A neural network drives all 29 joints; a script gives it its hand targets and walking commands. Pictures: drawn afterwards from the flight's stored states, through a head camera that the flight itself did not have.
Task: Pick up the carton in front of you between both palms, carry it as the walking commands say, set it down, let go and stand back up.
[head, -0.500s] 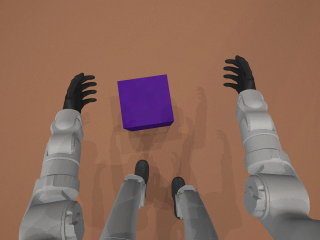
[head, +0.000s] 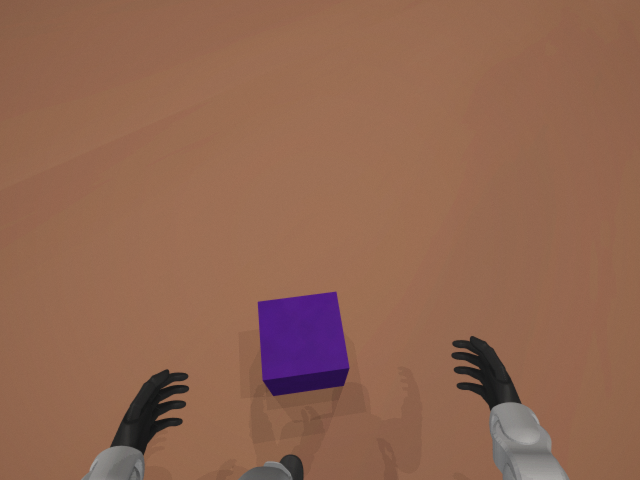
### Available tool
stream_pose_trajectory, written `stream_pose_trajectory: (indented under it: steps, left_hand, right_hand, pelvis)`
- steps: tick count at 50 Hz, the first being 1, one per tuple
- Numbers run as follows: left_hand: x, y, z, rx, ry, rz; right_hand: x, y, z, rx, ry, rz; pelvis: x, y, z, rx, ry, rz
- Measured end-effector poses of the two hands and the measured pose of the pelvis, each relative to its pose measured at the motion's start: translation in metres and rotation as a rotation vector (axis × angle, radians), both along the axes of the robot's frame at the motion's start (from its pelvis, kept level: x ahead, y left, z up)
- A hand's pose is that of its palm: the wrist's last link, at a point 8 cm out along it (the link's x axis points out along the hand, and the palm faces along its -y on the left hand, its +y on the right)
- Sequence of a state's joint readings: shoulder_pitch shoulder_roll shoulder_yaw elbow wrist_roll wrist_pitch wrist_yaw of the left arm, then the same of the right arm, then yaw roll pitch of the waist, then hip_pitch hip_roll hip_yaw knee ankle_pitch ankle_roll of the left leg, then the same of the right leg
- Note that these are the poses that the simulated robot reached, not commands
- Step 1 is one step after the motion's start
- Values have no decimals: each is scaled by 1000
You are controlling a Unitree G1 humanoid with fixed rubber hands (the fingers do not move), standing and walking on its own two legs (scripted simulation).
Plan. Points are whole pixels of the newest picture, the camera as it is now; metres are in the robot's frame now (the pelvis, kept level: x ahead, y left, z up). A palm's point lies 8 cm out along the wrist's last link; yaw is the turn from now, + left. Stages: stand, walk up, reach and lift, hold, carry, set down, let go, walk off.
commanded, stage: let go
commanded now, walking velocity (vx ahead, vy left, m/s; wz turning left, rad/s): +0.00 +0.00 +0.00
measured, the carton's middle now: (303, 346) +0.44 +0.07 -0.64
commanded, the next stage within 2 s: stand in 0.64 s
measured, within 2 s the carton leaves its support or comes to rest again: neither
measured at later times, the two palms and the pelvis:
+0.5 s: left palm (139, 429) +0.18 +0.22 -0.05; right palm (550, 468) +0.16 -0.25 -0.06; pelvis +0.01 -0.02 +0.01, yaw -1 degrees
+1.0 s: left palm (107, 439) +0.17 +0.28 -0.09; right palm out of the picture +0.15 -0.30 -0.07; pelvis +0.03 +0.00 +0.01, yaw -2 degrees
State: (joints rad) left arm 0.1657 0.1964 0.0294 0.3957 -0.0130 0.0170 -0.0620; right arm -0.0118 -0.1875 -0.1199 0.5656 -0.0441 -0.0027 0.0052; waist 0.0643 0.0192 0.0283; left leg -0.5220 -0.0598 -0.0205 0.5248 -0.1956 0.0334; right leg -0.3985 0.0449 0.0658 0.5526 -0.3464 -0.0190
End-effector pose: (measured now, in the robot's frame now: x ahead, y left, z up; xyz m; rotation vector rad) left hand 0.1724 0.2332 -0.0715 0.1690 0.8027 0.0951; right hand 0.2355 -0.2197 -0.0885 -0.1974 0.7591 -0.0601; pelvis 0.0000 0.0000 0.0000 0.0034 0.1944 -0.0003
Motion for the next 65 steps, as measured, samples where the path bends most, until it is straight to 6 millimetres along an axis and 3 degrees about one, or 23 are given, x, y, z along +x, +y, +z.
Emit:
stream_pose_trajectory:
  steps: [5, 17, 32, 40, 44, 55, 65]
  left_hand:
    - [-8, -2, 8, 4, 0, -14]
    - [8, -15, 16, 12, -25, -65]
    - [0, -1, 20, 74, -4, -7]
    - [-14, 32, -6, 143, 64, 1]
    - [-12, 39, -15, 152, 110, -5]
    - [6, 46, -21, 161, 135, -32]
    - [0, 54, -22, 184, 181, -34]
  right_hand:
    - [-29, -10, 14, 7, 8, -5]
    - [-73, -31, 31, 13, 32, -55]
    - [-75, -25, 21, -11, 31, -41]
    - [-88, -73, 17, -177, 129, -88]
    - [-89, -85, 20, -203, 151, -121]
    - [-94, -79, 17, -208, 200, -163]
    - [-117, -80, 9, -195, 264, -200]
  pelvis:
    - [7, -4, 6, 10, -92, -4]
    - [10, -13, 9, 17, -238, -20]
    - [4, -14, 4, 10, -264, -2]
    - [16, -10, 2, -4, -199, -21]
    - [24, -7, 3, -6, -195, -32]
    - [33, 0, 6, -3, -196, -55]
    - [34, 4, 9, -3, -207, -65]
